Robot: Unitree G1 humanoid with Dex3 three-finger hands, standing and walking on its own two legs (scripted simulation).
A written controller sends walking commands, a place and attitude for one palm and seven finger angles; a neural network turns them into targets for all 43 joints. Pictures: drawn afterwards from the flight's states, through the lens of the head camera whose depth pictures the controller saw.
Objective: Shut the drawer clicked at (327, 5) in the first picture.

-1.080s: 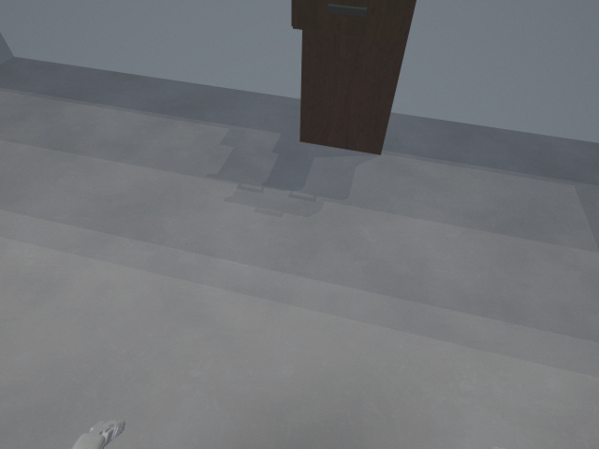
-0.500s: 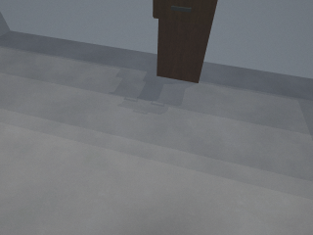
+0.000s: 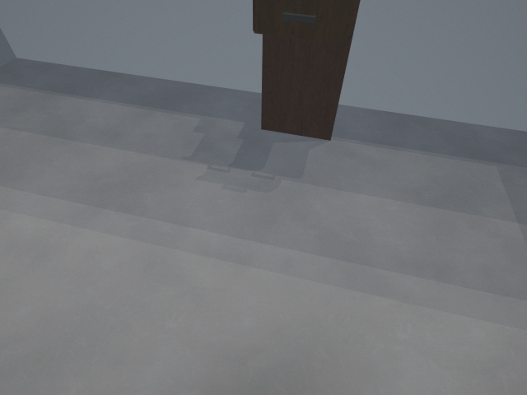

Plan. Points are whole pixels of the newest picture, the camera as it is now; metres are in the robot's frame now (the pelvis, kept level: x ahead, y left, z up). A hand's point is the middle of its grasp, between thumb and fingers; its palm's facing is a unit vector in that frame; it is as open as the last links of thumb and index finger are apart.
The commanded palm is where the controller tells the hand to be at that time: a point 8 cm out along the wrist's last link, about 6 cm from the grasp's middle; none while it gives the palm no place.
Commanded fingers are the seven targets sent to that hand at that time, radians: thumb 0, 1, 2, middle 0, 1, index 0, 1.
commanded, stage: look at it before walking up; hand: left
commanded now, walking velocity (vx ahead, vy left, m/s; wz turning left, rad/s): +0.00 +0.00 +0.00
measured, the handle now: (299, 16) +1.49 -0.07 +0.03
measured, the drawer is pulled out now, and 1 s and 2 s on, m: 0.28 0.28 0.28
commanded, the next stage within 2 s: walk to a spot facing it in 0.46 s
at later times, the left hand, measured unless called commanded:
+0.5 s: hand out of the picture +0.08 +0.25 -0.16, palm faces -0.03 -0.94 -0.33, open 7.3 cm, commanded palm none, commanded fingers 0.00 0.90 0.90 -0.20 -0.30 -0.20 -0.30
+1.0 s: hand out of the picture +0.07 +0.17 -0.19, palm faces +0.00 -0.98 -0.20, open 7.3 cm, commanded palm none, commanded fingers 0.00 0.90 0.90 -0.20 -0.30 -0.20 -0.30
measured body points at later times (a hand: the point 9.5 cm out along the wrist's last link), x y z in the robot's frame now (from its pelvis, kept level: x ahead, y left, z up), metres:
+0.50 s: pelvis +0.01 +0.00 +0.00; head +0.01 +0.00 +0.45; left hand +0.08 +0.30 -0.13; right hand +0.08 -0.30 -0.13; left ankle +0.01 +0.12 -0.74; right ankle +0.01 -0.12 -0.74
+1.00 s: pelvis +0.11 -0.02 -0.02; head +0.11 -0.02 +0.43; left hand +0.08 +0.22 -0.18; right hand +0.05 -0.25 -0.18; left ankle +0.02 +0.11 -0.71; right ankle +0.01 -0.12 -0.74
